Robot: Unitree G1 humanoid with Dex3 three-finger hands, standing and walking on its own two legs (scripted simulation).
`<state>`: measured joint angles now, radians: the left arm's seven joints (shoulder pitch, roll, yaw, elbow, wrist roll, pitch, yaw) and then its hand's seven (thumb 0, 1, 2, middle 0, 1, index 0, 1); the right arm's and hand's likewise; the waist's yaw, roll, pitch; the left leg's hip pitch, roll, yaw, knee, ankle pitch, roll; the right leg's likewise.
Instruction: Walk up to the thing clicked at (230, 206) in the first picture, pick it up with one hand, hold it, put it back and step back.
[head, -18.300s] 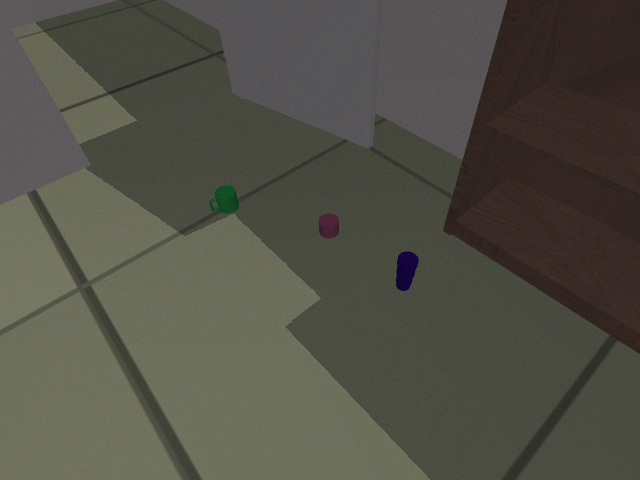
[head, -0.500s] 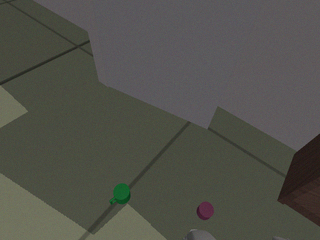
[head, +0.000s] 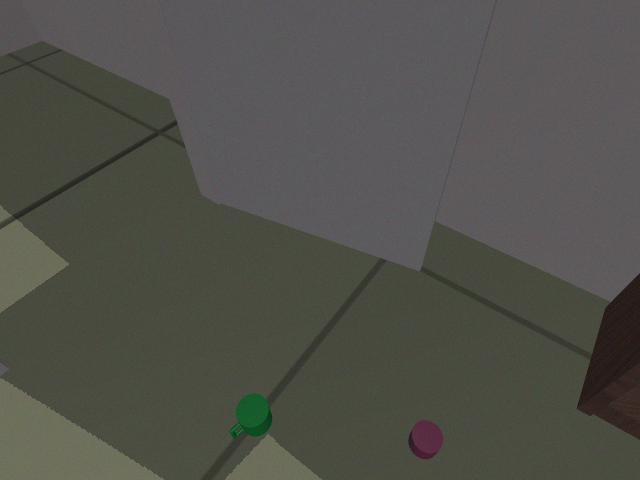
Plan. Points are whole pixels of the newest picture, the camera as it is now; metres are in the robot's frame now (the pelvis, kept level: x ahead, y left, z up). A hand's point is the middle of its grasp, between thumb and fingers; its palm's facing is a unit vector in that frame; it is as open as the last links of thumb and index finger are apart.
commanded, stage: walk up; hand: left
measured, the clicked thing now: (249, 419) +0.42 +0.24 -0.73
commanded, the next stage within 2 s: stand in 0.82 s
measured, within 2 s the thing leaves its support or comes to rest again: neither
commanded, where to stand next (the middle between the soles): +0.07 -0.01 m, yaw +2 degrees
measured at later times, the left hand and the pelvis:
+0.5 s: hand out of the picture +0.09 +0.25 -0.15, palm faces -0.01 -0.95 -0.32, open 7.4 cm; pelvis +0.02 +0.00 +0.01, yaw +0 degrees
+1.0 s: hand out of the picture +0.11 +0.25 -0.15, palm faces -0.01 -0.95 -0.33, open 7.4 cm; pelvis +0.03 +0.00 +0.01, yaw +1 degrees
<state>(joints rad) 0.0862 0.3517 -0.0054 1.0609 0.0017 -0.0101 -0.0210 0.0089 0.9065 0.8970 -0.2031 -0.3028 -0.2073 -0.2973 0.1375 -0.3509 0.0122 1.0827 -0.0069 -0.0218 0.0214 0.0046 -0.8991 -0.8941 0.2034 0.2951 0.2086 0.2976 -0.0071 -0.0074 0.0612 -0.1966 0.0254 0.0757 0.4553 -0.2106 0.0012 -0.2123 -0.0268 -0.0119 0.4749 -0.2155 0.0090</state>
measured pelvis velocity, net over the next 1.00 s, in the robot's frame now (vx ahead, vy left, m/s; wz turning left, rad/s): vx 0.03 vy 0.00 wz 0.01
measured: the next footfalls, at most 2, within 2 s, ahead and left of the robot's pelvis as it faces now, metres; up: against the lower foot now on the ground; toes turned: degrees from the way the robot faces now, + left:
none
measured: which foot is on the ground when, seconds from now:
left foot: down 0.00-1.00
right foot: down 0.00-1.00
